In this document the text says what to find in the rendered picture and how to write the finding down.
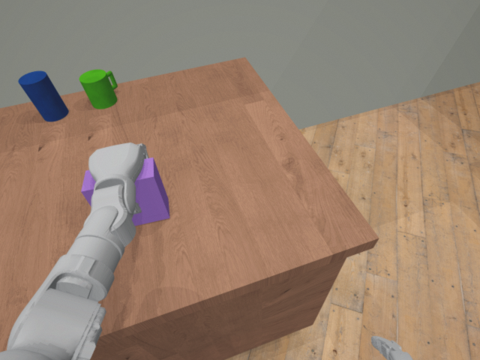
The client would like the left robot upper arm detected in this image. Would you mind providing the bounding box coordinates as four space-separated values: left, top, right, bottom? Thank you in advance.
0 288 106 360

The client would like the sponge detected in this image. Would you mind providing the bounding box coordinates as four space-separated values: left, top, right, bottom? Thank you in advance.
81 157 170 226

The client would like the robot left hand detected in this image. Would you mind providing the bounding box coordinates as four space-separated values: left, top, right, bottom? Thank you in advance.
88 142 149 215

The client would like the table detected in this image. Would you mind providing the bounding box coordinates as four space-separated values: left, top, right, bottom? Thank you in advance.
0 57 379 360

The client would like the robot left forearm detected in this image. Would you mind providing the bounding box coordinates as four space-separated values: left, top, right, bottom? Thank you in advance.
7 174 136 350

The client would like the robot right hand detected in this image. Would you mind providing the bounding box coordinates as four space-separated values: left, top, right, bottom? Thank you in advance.
371 336 413 360

